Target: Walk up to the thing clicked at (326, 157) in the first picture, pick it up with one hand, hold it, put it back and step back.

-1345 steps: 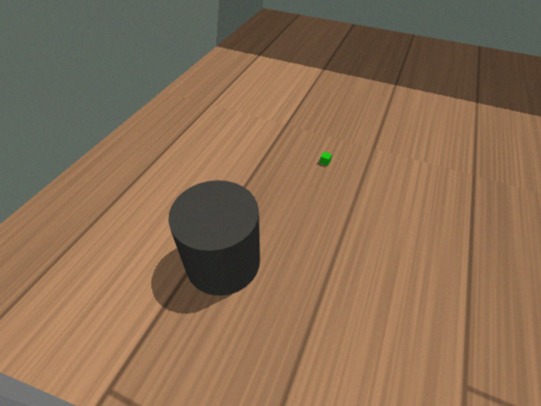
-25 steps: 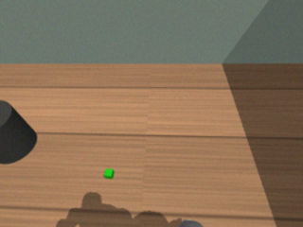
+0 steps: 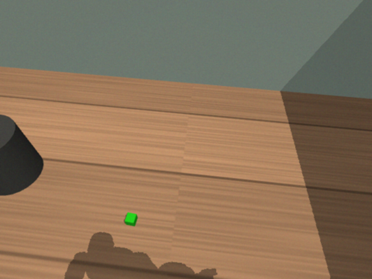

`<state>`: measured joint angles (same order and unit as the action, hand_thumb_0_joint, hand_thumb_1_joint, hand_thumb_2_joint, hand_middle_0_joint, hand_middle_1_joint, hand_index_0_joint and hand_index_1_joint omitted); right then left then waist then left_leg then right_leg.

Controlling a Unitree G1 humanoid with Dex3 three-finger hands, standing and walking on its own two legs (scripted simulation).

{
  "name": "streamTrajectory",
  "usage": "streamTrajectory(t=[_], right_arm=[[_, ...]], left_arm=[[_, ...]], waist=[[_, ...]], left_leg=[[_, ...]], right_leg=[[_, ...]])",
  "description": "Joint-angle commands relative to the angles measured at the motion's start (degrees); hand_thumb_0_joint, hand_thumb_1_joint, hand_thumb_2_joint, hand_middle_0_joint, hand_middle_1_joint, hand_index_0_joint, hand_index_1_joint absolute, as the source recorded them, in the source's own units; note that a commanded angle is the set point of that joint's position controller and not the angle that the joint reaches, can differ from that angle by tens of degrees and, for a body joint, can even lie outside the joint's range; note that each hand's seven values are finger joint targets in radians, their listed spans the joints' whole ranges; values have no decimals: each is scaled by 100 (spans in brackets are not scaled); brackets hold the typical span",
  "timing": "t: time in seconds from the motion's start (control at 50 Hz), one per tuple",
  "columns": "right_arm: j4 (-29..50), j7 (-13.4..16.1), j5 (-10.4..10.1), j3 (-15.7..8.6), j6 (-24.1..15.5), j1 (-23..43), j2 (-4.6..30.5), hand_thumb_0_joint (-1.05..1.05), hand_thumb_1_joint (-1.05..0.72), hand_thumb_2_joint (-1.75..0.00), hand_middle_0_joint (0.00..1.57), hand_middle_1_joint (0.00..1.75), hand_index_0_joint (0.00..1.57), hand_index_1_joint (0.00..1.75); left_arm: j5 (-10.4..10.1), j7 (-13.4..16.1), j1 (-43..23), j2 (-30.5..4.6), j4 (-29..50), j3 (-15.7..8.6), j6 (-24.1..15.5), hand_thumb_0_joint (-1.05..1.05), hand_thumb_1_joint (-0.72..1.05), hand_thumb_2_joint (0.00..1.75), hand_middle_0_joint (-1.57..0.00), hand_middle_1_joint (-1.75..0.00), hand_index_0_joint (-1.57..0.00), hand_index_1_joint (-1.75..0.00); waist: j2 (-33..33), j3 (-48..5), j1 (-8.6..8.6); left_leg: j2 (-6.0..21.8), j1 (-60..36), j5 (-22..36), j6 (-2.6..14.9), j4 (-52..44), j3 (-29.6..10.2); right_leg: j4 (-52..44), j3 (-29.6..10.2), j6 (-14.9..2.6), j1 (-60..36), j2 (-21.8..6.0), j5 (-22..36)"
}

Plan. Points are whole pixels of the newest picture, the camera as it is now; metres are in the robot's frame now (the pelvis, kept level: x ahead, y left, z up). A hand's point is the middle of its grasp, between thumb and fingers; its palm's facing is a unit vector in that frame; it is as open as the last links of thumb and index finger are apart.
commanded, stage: walk up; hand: left
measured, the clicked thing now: (131, 219) +0.51 +0.28 -0.73
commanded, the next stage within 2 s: stand in 1.34 s
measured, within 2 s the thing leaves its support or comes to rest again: neither
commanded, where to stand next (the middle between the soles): +0.07 +0.02 m, yaw -1 degrees
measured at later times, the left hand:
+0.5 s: hand out of the picture +0.09 +0.27 -0.13, palm faces +0.00 -0.93 -0.38, open 7.4 cm
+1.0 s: hand out of the picture +0.13 +0.25 -0.13, palm faces -0.06 -0.94 -0.33, open 7.4 cm
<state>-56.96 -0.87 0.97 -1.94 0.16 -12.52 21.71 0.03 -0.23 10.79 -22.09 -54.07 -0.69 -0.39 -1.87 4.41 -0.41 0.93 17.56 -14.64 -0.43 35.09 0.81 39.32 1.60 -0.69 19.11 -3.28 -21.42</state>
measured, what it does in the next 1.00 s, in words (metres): stands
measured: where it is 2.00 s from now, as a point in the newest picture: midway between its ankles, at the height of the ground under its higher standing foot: outside the picture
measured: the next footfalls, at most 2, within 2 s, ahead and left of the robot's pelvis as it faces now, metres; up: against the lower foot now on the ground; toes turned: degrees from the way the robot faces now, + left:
none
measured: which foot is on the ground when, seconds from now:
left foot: down 0.00-1.00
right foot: down 0.00-1.00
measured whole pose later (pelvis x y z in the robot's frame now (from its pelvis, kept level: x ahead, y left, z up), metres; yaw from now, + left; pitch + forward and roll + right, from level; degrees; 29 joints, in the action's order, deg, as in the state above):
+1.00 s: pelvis +0.04 +0.01 +0.02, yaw -1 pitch -3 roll +0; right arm -67.2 -0.7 0.2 -0.9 0.5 -6.7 20.4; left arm 0.9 -0.5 3.7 -19.6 -66.6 -0.2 -0.8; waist 0.0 3.1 0.9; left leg 1.5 7.1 -9.8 -0.7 19.3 2.0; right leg 19.5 0.6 1.6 7.6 -2.2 -9.4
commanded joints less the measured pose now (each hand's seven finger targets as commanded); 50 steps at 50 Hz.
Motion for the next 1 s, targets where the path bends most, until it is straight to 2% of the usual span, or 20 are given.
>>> streamTrajectory(t=[0.0,0.02,0.04,0.06,0.12,0.14,0.2,0.28,0.4,0.62,0.8,0.88,0.9,0.98], right_arm=[[437,42,-7,-162,-163,818,1337,0,-90,-90,20,30,20,30],[396,36,-20,-133,-169,765,1228,0,-90,-90,20,30,20,30],[348,31,-45,-117,-183,724,1219,0,-90,-90,20,30,20,30],[281,25,-75,-103,-181,745,1198,0,-90,-90,20,30,20,30],[192,38,-79,-84,-140,781,1203,0,-90,-90,20,30,20,30],[132,43,-82,-71,-144,795,1193,0,-90,-90,20,30,20,30],[25,50,-94,-57,-155,973,1202,0,-90,-90,20,30,20,30],[-132,60,-112,-76,-168,921,1181,0,-90,-90,20,30,20,30],[-290,61,-136,-101,-117,1086,1092,0,-90,-90,20,30,20,30],[-523,39,-77,-94,-88,1225,1050,0,-90,-90,20,30,20,30],[-607,56,-55,-78,-128,1104,1070,0,-90,-90,20,30,20,30],[-629,67,-55,-80,-137,1025,1080,0,-90,-90,20,30,20,30],[-609,67,-57,-76,-142,1065,1098,0,-90,-90,20,30,20,30],[-614,77,-58,-79,-141,982,1069,0,-90,-90,20,30,20,30]], left_arm=[[-32,50,213,-1155,-22,-280,-156,0,90,90,-20,-30,-20,-30],[-29,52,147,-1184,-90,-284,-187,0,90,90,-20,-30,-20,-30],[-38,63,135,-1183,-137,-277,-206,0,90,90,-20,-30,-20,-30],[-35,80,75,-1174,-226,-256,-210,0,90,90,-20,-30,-20,-30],[4,77,-261,-1216,-300,-196,-227,0,90,90,-20,-30,-20,-30],[-10,61,-364,-1194,-356,-185,-227,0,90,90,-20,-30,-20,-30],[-34,56,-347,-1152,-540,-143,-243,0,90,90,-20,-30,-20,-30],[-31,64,-506,-1157,-659,-132,-284,0,90,90,-20,-30,-20,-30],[-14,84,-640,-1094,-808,-119,-279,0,90,90,-20,-30,-20,-30],[37,94,-872,-1088,-918,-148,-226,0,90,90,-20,-30,-20,-30],[50,81,-956,-1062,-908,-177,-195,0,90,90,-20,-30,-20,-30],[59,76,-1011,-1052,-911,-199,-170,0,90,90,-20,-30,-20,-30],[51,72,-931,-1013,-913,-183,-170,0,90,90,-20,-30,-20,-30],[59,72,-976,-1032,-913,-193,-167,0,90,90,-20,-30,-20,-30]], waist=[[1111,-111,-255],[1150,-204,-204],[1177,-402,-180],[1115,-569,-169],[863,-514,-23],[797,-393,-22],[641,-289,-60],[315,-668,31],[-15,-842,37],[90,-476,-3],[262,-588,4],[311,-550,33],[370,-563,-2],[229,-609,37]], left_leg=[[894,685,-1420,610,-1656,-1132],[764,507,-936,422,-1499,-997],[736,302,-538,384,-1363,-921],[760,117,-398,362,-1299,-932],[730,-13,-886,370,-1492,-900],[738,-31,-816,335,-1531,-927],[722,-280,-189,307,-1444,-848],[674,-844,893,278,-1363,-648],[648,-1255,1306,250,-1400,-488],[606,-1117,719,179,-1856,-467],[637,-1014,674,166,-1971,-465],[657,-885,545,170,-2032,-497],[661,-937,561,177,-2022,-503],[640,-1017,684,178,-1957,-452]], right_leg=[[-794,-139,-87,-706,43,58],[-1010,-201,-101,-809,-7,531],[-1122,-234,-93,-928,-26,828],[-1208,-303,-112,-963,-63,854],[-1436,-450,-103,-801,-177,617],[-1494,-477,-107,-758,-188,581],[-1686,-490,-103,-648,-238,974],[-1793,-539,-78,-896,-393,1826],[-2036,-547,-43,-1021,-509,2132],[-2356,-571,21,-1023,-484,1452],[-2326,-541,24,-1274,-426,1577],[-2286,-528,-10,-1347,-403,1453],[-2287,-516,6,-1303,-393,1483],[-2290,-534,-2,-1288,-411,1575]])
